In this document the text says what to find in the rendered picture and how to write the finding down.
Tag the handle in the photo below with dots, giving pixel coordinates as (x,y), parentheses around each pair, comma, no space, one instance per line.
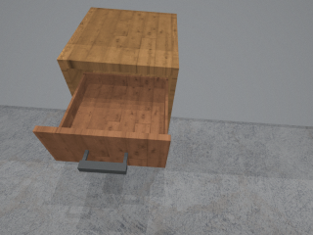
(102,167)

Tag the cabinet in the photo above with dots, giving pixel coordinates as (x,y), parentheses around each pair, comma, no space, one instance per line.
(124,42)

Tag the drawer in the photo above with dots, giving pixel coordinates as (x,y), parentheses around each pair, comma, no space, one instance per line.
(112,114)

